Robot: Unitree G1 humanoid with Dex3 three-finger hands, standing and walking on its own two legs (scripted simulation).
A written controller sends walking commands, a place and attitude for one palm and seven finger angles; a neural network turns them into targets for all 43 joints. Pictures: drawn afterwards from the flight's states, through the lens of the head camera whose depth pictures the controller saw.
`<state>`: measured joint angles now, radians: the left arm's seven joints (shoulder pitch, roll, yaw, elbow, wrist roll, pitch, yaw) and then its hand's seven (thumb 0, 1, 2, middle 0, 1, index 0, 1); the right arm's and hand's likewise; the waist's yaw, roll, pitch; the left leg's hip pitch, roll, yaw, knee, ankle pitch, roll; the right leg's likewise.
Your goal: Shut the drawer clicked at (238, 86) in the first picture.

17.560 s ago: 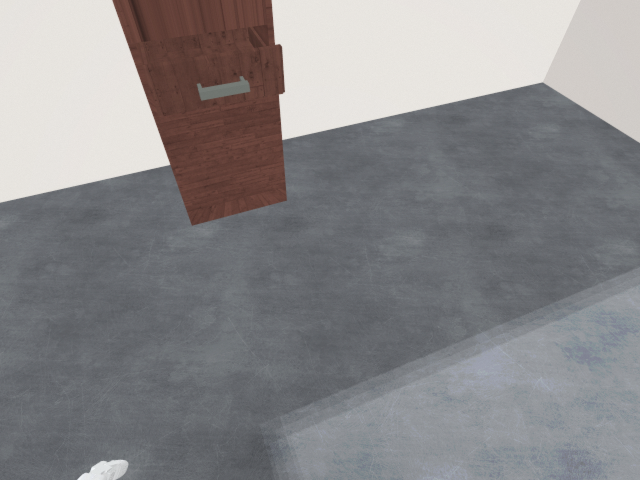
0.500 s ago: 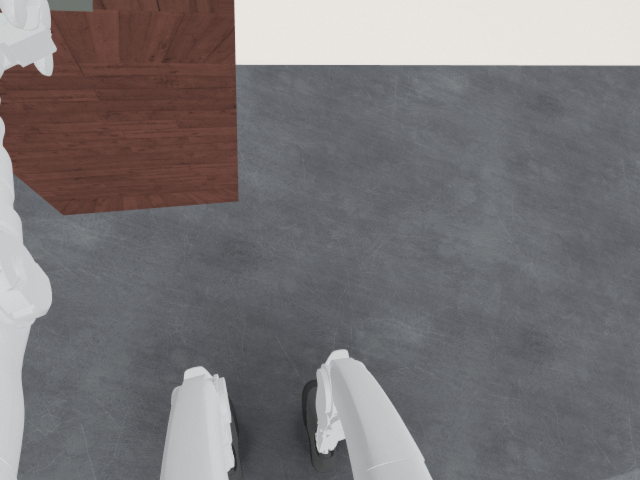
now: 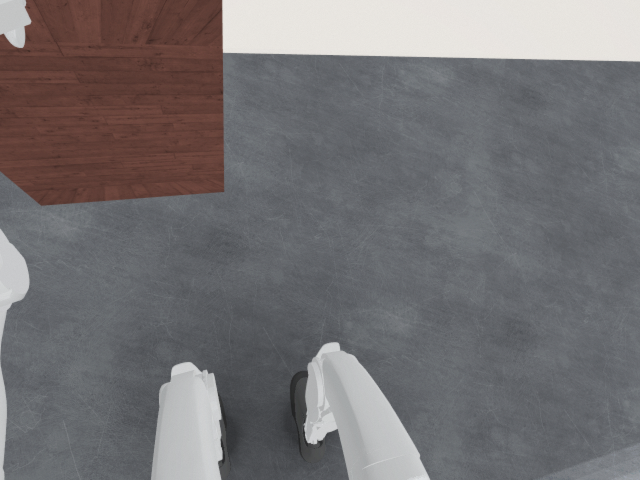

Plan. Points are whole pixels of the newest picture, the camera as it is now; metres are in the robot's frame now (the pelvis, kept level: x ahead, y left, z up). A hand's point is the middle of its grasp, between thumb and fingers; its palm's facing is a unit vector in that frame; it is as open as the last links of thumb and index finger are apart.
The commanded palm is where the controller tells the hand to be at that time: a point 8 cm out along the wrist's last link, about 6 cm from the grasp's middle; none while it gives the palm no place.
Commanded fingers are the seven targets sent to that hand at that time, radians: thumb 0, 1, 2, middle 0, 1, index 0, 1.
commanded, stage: pull the fist back off the drawer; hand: left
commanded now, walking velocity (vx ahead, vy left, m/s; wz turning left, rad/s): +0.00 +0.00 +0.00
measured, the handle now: out of the picture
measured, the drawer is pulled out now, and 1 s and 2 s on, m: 0.00 0.00 0.00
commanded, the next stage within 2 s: draw the hand back to the body in 0.46 s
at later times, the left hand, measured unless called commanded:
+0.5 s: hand (31, 13) +0.58 +0.21 +0.08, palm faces +0.04 -1.00 -0.04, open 3.2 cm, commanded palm +0.56 +0.24 +0.08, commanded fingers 0.00 0.90 0.90 -1.40 -1.60 -1.40 -1.60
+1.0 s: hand out of the picture +0.45 +0.21 +0.17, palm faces +0.05 -1.00 -0.05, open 3.3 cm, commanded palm +0.41 +0.26 +0.17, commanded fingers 0.00 0.90 0.90 -1.40 -1.60 -1.40 -1.60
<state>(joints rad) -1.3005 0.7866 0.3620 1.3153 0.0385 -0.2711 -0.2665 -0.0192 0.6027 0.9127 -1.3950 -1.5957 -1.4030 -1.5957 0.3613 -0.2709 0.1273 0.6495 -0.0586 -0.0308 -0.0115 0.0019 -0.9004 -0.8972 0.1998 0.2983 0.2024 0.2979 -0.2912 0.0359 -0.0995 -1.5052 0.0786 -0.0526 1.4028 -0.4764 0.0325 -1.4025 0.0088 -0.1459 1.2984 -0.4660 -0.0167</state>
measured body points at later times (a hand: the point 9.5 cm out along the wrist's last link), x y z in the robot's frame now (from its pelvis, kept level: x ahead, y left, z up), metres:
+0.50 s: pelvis +0.03 +0.00 +0.03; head +0.22 +0.04 +0.43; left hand +0.57 +0.26 +0.08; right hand +0.02 -0.25 -0.08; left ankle +0.07 +0.10 -0.58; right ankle +0.07 -0.12 -0.58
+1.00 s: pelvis +0.08 -0.01 +0.10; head +0.16 +0.01 +0.54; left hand +0.45 +0.27 +0.17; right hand +0.20 -0.26 -0.01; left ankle +0.07 +0.10 -0.58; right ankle +0.07 -0.12 -0.58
